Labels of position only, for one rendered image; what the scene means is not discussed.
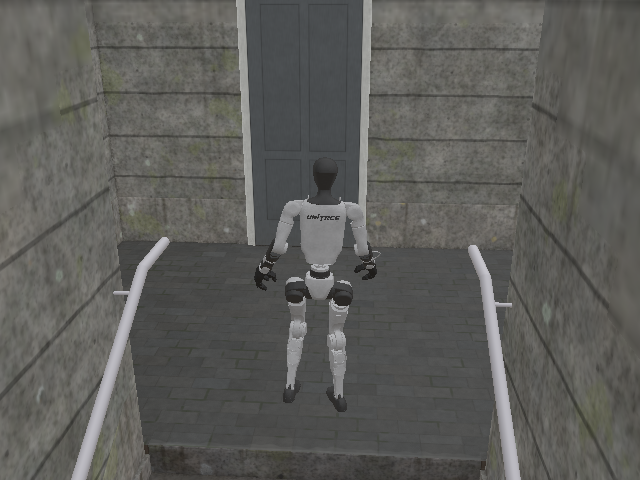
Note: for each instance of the robot left forearm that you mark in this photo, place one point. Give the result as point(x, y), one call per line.
point(269, 259)

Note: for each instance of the robot head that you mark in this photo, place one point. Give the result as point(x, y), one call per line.
point(324, 171)

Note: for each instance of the left robot hand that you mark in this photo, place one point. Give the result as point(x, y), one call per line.
point(260, 276)

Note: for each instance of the right robot upper arm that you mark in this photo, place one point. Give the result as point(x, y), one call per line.
point(354, 212)

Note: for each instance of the robot right forearm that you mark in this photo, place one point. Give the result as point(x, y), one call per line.
point(368, 260)

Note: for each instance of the left robot upper arm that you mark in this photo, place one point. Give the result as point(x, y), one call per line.
point(291, 209)

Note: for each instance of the left robot foot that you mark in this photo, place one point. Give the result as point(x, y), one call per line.
point(289, 395)

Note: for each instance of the right robot hand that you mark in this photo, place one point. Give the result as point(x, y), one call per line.
point(370, 275)

